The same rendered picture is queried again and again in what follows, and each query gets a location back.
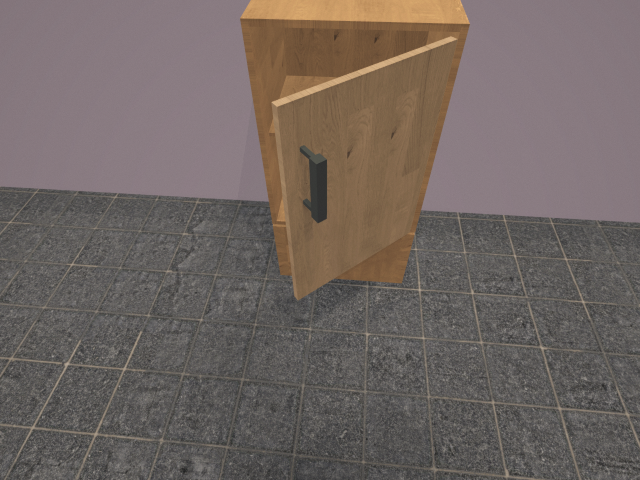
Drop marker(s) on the cupboard door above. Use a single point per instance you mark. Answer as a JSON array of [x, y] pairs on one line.
[[375, 127]]

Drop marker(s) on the handle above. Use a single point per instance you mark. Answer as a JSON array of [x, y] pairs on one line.
[[318, 185]]

